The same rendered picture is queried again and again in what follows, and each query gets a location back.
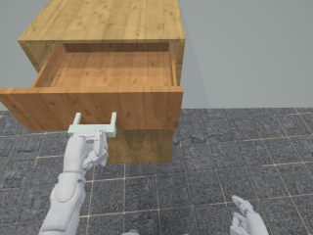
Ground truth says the robot left forearm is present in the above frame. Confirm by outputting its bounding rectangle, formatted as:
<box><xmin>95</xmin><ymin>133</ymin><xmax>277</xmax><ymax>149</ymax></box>
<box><xmin>38</xmin><ymin>171</ymin><xmax>86</xmax><ymax>235</ymax></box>

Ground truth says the drawer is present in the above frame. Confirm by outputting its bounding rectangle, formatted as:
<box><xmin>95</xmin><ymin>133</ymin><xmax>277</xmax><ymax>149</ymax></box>
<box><xmin>0</xmin><ymin>42</ymin><xmax>184</xmax><ymax>131</ymax></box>

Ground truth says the robot right hand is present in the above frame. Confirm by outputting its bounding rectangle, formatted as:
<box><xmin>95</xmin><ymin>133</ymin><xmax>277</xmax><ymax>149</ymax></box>
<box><xmin>230</xmin><ymin>195</ymin><xmax>269</xmax><ymax>235</ymax></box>

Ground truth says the robot left hand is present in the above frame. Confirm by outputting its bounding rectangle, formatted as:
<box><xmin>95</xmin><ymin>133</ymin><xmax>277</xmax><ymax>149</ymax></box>
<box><xmin>63</xmin><ymin>127</ymin><xmax>109</xmax><ymax>176</ymax></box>

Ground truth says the handle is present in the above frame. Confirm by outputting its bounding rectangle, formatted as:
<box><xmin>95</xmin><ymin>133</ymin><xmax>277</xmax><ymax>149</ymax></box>
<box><xmin>67</xmin><ymin>112</ymin><xmax>117</xmax><ymax>138</ymax></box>

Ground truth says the cabinet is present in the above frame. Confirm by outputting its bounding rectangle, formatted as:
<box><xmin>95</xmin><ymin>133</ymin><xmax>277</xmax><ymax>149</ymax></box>
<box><xmin>18</xmin><ymin>0</ymin><xmax>186</xmax><ymax>164</ymax></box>

